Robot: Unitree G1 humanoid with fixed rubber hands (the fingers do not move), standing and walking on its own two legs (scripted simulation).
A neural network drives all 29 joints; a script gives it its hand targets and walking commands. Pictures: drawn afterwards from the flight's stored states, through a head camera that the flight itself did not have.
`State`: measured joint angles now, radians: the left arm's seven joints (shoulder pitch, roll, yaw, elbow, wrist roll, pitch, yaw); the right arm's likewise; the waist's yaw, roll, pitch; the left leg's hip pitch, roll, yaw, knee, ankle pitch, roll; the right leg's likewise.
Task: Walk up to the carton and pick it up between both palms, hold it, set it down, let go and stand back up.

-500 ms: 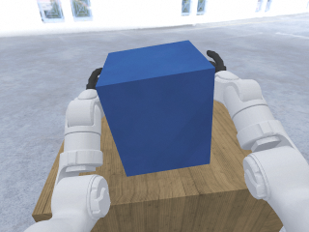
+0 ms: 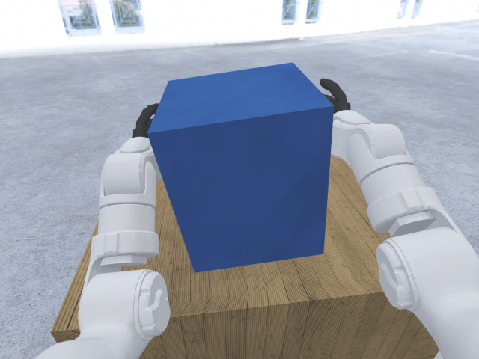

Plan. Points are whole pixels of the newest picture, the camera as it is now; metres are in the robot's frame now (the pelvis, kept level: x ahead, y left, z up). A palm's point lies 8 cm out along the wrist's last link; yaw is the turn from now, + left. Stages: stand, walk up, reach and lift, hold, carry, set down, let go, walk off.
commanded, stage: hold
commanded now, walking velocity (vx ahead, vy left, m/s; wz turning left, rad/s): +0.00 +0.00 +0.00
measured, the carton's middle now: (244, 165) +0.36 +0.00 +0.24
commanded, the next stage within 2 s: none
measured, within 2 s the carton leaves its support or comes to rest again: neither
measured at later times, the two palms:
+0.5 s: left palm (146, 149) +0.37 +0.16 +0.27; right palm (336, 124) +0.37 -0.14 +0.31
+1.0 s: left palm (146, 150) +0.37 +0.16 +0.27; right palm (337, 127) +0.37 -0.14 +0.30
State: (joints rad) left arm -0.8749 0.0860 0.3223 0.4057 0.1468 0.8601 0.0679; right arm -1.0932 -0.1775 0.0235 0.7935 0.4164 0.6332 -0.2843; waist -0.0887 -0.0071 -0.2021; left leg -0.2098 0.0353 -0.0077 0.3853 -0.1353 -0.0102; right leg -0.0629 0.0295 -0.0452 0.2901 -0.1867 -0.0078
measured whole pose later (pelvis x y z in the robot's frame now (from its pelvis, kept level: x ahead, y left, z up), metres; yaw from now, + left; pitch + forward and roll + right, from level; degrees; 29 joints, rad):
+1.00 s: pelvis +0.00 +0.00 +0.00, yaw +0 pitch -3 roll -1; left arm -0.85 0.07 0.32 0.37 0.16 0.87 0.07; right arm -1.07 -0.18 0.04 0.77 0.43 0.64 -0.28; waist -0.09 0.00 -0.20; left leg -0.20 0.03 -0.01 0.39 -0.14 -0.01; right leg -0.05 0.03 -0.04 0.29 -0.19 -0.01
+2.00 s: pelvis +0.00 +0.00 +0.00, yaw +0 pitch -2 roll -2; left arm -0.88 0.08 0.32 0.41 0.15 0.86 0.07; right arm -1.09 -0.19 0.04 0.80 0.43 0.64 -0.28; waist -0.09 -0.01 -0.20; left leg -0.21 0.04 -0.01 0.39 -0.14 -0.01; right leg -0.06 0.03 -0.04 0.29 -0.19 -0.01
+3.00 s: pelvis +0.00 +0.00 +0.00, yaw +0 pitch -2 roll -2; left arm -0.89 0.09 0.31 0.44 0.15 0.85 0.08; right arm -1.11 -0.19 0.03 0.83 0.41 0.64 -0.27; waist -0.09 -0.01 -0.21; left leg -0.22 0.04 -0.01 0.40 -0.14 -0.01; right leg -0.07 0.03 -0.04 0.29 -0.18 -0.01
